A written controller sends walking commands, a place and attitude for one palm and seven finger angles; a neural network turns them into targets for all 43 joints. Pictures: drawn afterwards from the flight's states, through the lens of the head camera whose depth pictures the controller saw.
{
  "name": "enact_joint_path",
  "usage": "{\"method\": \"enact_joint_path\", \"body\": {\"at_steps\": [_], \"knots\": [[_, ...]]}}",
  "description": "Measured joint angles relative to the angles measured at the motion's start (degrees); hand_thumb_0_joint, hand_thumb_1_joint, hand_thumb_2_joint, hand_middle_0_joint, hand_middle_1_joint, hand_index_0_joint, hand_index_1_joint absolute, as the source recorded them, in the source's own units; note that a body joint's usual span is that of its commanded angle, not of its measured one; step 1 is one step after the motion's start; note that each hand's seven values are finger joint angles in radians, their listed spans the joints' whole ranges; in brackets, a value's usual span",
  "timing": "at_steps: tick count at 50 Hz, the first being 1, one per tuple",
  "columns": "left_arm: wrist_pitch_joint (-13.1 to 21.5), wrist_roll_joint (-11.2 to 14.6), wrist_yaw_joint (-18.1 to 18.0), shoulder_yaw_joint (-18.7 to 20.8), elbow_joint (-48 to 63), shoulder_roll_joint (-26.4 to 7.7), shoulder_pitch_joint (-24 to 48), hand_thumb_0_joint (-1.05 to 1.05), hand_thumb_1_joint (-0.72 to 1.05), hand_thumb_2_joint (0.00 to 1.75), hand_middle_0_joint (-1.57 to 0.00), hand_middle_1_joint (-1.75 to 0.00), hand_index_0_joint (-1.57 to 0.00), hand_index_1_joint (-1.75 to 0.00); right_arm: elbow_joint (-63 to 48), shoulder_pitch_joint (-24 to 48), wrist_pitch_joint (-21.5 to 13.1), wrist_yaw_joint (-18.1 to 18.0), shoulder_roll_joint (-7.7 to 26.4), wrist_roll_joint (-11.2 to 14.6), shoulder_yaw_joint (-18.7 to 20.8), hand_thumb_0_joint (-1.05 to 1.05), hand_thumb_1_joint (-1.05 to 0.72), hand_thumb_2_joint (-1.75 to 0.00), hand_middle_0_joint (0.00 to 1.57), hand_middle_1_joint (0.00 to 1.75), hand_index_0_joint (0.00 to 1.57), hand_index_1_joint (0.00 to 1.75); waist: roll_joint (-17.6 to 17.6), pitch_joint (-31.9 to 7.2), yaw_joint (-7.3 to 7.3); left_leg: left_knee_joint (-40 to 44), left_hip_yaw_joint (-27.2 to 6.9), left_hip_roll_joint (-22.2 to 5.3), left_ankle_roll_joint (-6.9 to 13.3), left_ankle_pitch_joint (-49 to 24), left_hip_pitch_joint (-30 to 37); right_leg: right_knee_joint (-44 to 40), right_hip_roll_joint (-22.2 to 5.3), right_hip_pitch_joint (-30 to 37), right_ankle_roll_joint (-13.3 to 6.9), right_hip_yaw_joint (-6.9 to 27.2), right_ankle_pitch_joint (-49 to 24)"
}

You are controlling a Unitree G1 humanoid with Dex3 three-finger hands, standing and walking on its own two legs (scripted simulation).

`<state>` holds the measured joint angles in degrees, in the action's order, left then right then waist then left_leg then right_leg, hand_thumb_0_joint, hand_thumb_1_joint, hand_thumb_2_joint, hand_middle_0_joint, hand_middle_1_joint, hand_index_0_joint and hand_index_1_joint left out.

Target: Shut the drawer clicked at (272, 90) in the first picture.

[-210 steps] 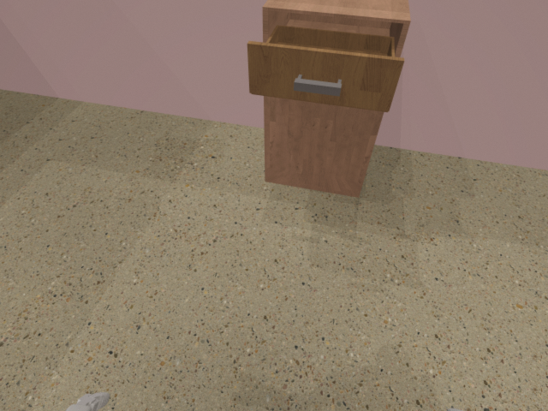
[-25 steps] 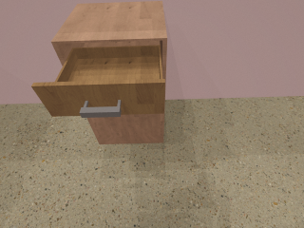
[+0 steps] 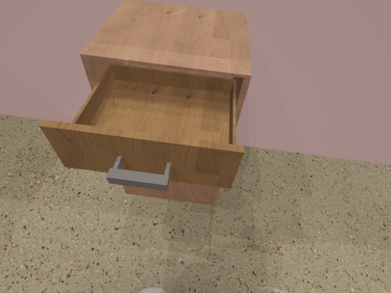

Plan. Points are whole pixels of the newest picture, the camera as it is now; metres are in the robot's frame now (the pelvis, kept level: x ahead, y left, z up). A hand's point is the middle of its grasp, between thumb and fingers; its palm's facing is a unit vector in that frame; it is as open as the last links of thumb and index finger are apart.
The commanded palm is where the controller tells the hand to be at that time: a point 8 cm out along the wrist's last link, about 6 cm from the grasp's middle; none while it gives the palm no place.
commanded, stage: come to a stop and stand still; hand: left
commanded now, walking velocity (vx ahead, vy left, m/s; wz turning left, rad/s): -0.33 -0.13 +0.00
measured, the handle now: (141, 171) +0.36 +0.18 +0.00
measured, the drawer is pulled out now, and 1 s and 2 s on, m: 0.28 0.28 0.28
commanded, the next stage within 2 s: look again from close up in 1.76 s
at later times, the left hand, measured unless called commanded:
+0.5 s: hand out of the picture +0.04 +0.16 -0.16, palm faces -0.03 -0.95 -0.30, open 7.4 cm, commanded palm none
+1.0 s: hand out of the picture +0.00 +0.09 -0.16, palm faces +0.00 -0.97 -0.23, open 7.4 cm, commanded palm none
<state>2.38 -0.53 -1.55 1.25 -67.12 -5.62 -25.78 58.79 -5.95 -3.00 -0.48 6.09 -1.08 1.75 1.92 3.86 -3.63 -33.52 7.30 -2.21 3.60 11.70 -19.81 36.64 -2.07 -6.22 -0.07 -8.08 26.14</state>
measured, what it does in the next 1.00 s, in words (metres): steps on the spot: right foot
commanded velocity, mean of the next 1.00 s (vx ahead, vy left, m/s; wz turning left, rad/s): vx -0.04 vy -0.03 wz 0.00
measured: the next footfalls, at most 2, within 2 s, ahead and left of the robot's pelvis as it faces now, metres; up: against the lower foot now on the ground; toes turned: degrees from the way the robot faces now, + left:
right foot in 0.44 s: +0.00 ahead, -0.18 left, +0.00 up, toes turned -3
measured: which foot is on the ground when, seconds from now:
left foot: down 0.00-1.00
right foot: up 0.00-0.42, down 0.44-1.00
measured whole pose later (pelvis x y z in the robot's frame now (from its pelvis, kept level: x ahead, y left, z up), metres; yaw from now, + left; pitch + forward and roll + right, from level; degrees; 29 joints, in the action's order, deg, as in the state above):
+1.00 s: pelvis -0.02 -0.09 +0.00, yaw -1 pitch -2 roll +1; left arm -0.5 -0.2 -1.1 0.3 -60.4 -7.5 -16.4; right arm 61.6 -22.3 1.0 -0.7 9.2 -1.0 0.5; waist -3.3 3.2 2.1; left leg -29.6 -1.0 -3.2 -3.4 8.9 -19.0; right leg 35.4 0.0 -12.4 -2.3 -2.8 21.6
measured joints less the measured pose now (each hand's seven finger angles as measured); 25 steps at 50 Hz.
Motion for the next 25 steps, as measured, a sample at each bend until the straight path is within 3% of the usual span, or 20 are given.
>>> {"method": "enact_joint_path", "body": {"at_steps": [3,7,13,16,22,25], "knots": [[-1.36,0.33,-1.01,0.10,0.14,-1.16,2.26,0.01,0.90,0.90,-0.20,-0.30,-0.20,-0.30,0.18,-0.36,-0.19,-1.40,-1.34,0.95,-0.88,0.00,-0.91,-0.90,0.20,0.30,0.20,0.30,0.96,1.02,0.23,1.40,1.40,0.53,0.51,1.46,2.77,13.93,-0.32,-6.81,0.52,4.22,4.85],[-3.20,0.02,-1.38,0.85,2.40,-2.94,6.65,0.01,0.91,0.90,-0.20,-0.30,-0.20,-0.30,-0.36,0.36,0.46,-2.65,-0.59,1.28,-0.26,-0.04,-0.95,-0.90,0.20,0.30,0.20,0.30,1.13,1.38,1.67,6.17,1.69,0.83,0.44,-1.02,5.10,16.53,-1.37,-12.56,1.63,6.38,1.83],[-5.12,-0.61,-1.18,2.79,7.96,-6.46,12.66,0.01,0.91,0.90,-0.20,-0.30,-0.20,-0.29,-0.06,-0.58,2.99,-2.44,1.26,0.64,0.47,-0.03,-0.94,-0.90,0.20,0.30,0.20,0.30,1.38,1.12,2.30,8.34,0.50,-0.21,-0.32,-3.52,3.82,23.08,-0.80,-18.40,2.15,8.93,-2.79],[-5.48,-0.67,-0.97,3.11,9.46,-7.20,14.18,0.00,0.91,0.90,-0.20,-0.30,-0.20,-0.29,0.13,-1.86,3.75,-2.10,2.03,0.27,1.04,-0.02,-0.93,-0.90,0.20,0.30,0.20,0.30,0.80,0.64,2.90,8.55,-0.06,-0.94,-1.02,-4.41,2.86,20.31,-0.73,-17.15,2.13,8.67,-2.86],[-3.91,-0.88,-0.22,0.99,11.34,-7.55,12.17,0.00,0.91,0.90,-0.20,-0.30,-0.20,-0.30,-2.63,-6.35,4.61,0.23,5.36,-0.20,1.89,0.00,-0.91,-0.90,0.20,0.30,0.20,0.30,-1.96,-3.54,4.51,-1.08,0.29,-2.26,-3.01,-0.80,-4.10,-0.26,-1.02,-9.58,-0.96,7.64,-3.67],[-3.66,-1.12,-0.07,-0.36,10.72,-5.47,11.82,0.01,0.91,0.90,-0.20,-0.30,-0.20,-0.30,-3.41,-8.38,5.31,0.30,7.39,-0.10,2.36,0.00,-0.91,-0.90,0.20,0.30,0.20,0.30,-6.39,-3.17,6.01,-5.20,-2.30,-2.41,-3.51,4.13,-4.99,1.75,-0.09,-9.35,0.79,6.63,-4.18]]}}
